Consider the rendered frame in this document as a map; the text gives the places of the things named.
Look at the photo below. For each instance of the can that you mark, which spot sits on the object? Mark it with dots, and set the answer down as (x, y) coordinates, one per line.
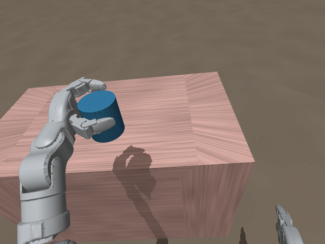
(101, 104)

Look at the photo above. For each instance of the left robot hand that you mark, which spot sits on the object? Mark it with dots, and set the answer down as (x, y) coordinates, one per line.
(63, 108)

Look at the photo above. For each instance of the right robot hand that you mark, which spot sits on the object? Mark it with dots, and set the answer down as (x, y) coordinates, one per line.
(287, 233)

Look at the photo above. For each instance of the left robot arm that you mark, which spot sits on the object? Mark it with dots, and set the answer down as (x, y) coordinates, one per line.
(42, 175)

